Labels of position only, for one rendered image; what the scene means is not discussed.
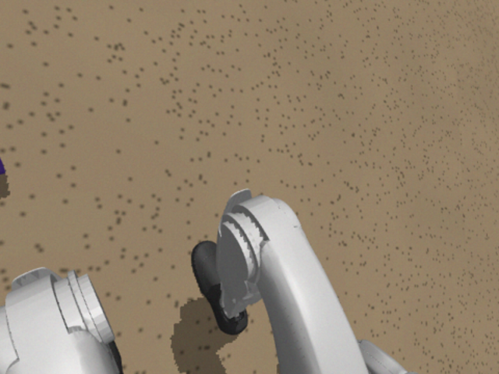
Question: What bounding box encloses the right robot foot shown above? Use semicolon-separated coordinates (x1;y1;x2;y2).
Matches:
191;241;248;335

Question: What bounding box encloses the left robot foot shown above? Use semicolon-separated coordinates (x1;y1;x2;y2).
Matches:
108;340;123;374

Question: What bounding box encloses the right robot hand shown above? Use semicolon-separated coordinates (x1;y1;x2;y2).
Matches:
357;340;407;374

